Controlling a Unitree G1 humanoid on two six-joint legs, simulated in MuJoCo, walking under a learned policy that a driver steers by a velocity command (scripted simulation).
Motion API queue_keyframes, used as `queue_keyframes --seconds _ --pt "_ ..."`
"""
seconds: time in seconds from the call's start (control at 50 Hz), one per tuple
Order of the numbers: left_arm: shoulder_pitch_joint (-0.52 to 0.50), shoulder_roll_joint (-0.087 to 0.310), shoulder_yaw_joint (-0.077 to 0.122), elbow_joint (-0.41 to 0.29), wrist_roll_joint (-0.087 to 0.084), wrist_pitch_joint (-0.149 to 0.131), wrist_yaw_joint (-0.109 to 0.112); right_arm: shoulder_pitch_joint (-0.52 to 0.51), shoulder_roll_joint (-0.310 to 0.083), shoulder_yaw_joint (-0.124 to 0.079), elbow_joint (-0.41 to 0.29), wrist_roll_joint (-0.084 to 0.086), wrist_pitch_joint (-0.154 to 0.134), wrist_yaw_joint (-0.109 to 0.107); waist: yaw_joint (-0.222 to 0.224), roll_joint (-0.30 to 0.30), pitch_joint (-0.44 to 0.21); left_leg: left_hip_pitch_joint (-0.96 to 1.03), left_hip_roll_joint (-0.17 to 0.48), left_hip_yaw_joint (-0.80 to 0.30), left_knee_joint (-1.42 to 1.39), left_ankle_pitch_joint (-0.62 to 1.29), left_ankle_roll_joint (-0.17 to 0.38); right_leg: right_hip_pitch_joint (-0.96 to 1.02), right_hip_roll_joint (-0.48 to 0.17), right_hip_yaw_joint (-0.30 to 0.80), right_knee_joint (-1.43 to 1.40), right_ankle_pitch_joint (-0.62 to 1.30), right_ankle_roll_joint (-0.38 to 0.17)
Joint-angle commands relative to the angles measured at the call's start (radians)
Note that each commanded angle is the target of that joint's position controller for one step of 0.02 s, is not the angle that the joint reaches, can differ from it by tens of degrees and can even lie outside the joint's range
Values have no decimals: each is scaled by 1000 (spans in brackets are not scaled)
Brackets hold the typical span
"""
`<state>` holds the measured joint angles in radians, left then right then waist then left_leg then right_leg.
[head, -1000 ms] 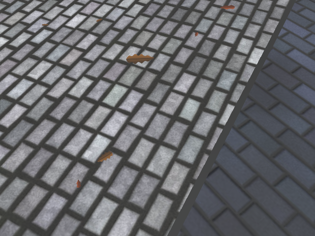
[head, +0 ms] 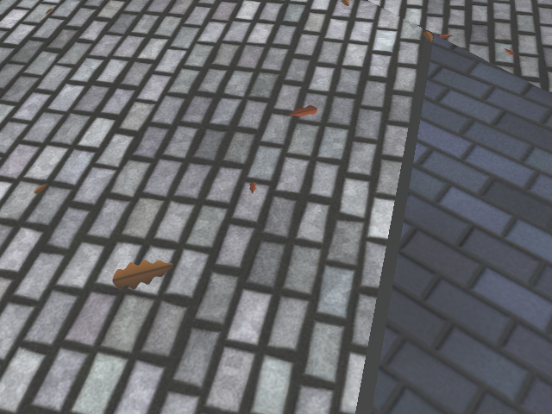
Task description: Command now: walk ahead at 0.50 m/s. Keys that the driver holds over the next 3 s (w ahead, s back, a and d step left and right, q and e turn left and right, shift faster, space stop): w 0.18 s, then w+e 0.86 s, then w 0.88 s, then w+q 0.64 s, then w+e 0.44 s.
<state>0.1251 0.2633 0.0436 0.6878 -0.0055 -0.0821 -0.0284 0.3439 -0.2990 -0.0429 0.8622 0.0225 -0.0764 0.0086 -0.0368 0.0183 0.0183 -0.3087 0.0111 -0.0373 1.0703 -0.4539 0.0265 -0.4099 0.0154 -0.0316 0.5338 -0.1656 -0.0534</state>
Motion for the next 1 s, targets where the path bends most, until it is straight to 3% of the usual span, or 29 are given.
queue_keyframes --seconds 0.02,0.06,0.1,0.2,0.28,0.32,0.38,0.4,0.42,0.44,0.46,0.48,0.5,0.52,0.54,0.58,0.62,0.68,0.76,0.86,0.9,0.92,0.94,0.96,0.98,1.0 --pt "122 117 33 -11 9 -3 0 -76 -115 -29 -103 -11 -26 -1 63 -88 -59 -405 112 -33 93 137 5 358 -270 388 -305 -9 -180" --pt "95 105 32 -2 10 -15 -3 -34 -79 -25 -89 -10 -6 -1 22 -115 -55 -321 130 -32 52 191 -12 263 -237 310 -359 77 -185" --pt "108 123 37 19 6 -26 0 -56 -65 -24 -96 -16 8 -8 13 -99 -33 -339 134 -24 -3 249 -32 232 -228 246 -388 159 -196" --pt "187 149 42 72 -1 -17 20 -231 -35 -13 -145 -24 -1 -2 65 -69 12 -370 116 -6 -303 498 -48 259 -190 144 -404 234 -163" --pt "276 174 47 118 -15 1 30 -372 -27 -6 -190 -15 -18 17 113 -62 41 -331 68 6 -485 556 -51 312 -202 167 -372 184 -156" --pt "299 177 49 133 -19 13 35 -413 -36 -8 -209 -11 -28 28 116 -70 48 -322 52 -5 -540 524 -43 360 -225 200 -329 180 -151" --pt "291 192 58 143 -18 27 45 -367 -75 -21 -203 -12 -41 33 72 -105 22 -208 29 -6 -594 426 -15 401 -248 250 -245 240 -123" --pt "274 193 58 140 -17 31 46 -293 -95 -32 -184 -13 -45 30 27 -110 -16 -91 11 16 -625 406 4 388 -225 240 -169 335 -106" --pt "270 167 48 135 -9 32 45 -155 -142 -54 -147 -20 -48 20 -35 -96 -116 131 29 12 -614 423 38 324 -166 204 -8 379 -76" --pt "260 105 25 100 13 30 46 24 -215 -73 -127 -36 -47 9 -102 15 -287 435 218 -173 -566 445 100 134 -84 149 301 142 -36" --pt "414 0 -3 84 -10 11 40 64 -267 -87 -101 -31 -32 12 -31 313 -424 749 433 -600 -659 249 248 -241 46 96 626 -414 24" --pt "363 111 23 103 -33 4 41 56 -161 -62 -114 -24 -27 11 -69 206 -368 687 405 -652 -740 66 222 -338 -9 189 741 -416 24" --pt "258 166 41 76 -44 6 42 -4 -110 -47 -117 -21 -27 6 -72 136 -217 552 371 -488 -764 58 176 -381 -50 171 755 -324 20" --pt "214 155 42 67 -37 11 46 -74 -90 -39 -119 -26 -27 5 -41 75 -137 412 332 -378 -794 148 156 -345 -91 146 731 -244 23" --pt "197 141 46 60 -25 17 46 -120 -63 -33 -115 -30 -27 6 -13 80 -79 305 303 -295 -827 220 155 -312 -118 145 688 -192 27" --pt "223 99 47 62 -28 42 41 -166 -45 -32 -106 -37 -36 6 32 112 -38 182 264 -168 -890 298 147 -223 -149 140 642 -145 31" --pt "200 73 44 43 -25 61 40 -174 -67 -42 -91 -34 -46 4 44 84 -7 145 272 -88 -928 377 162 -240 -159 134 602 -105 41" --pt "140 66 41 13 -16 66 33 -156 -102 -56 -68 -35 -45 -4 38 52 10 169 272 13 -949 452 169 -283 -164 133 472 21 53" --pt "14 51 30 -23 -15 54 3 -135 -135 -65 -52 -28 -30 -15 -4 32 38 199 250 145 -951 481 141 -236 -145 62 250 181 41" --pt "-89 76 35 -83 -14 61 -19 -85 -181 -83 -23 0 1 -16 -21 35 71 349 297 201 -883 554 106 -234 -116 4 125 79 -6" --pt "-37 110 53 -86 -9 66 -21 -100 -210 -92 -25 13 15 -19 26 62 19 383 294 235 -741 864 84 -121 -54 -53 112 -25 -45" --pt "76 140 74 -59 -11 68 -18 -118 -213 -93 -29 19 24 -19 97 55 -43 362 269 267 -575 996 64 33 -4 -88 71 -20 -74" --pt "258 205 112 -3 -17 73 -6 -109 -182 -81 -33 12 27 -22 179 20 -137 243 221 292 -332 963 27 302 45 -81 34 18 -112" --pt "358 319 143 17 -26 81 16 -77 -93 -50 -67 -34 20 -22 174 -193 -201 -99 134 301 34 426 -35 588 -165 281 -12 -5 -207" --pt "299 357 133 -28 -24 61 8 -55 -30 -22 -114 -35 -15 -13 95 -309 -347 -393 -47 76 284 -155 -66 772 -340 832 -205 -240 -375" --pt "291 260 103 -36 -19 41 -4 -169 -125 -42 -128 6 -44 -1 158 -158 -305 -502 5 -45 329 -99 -43 746 -343 797 -277 -259 -325"
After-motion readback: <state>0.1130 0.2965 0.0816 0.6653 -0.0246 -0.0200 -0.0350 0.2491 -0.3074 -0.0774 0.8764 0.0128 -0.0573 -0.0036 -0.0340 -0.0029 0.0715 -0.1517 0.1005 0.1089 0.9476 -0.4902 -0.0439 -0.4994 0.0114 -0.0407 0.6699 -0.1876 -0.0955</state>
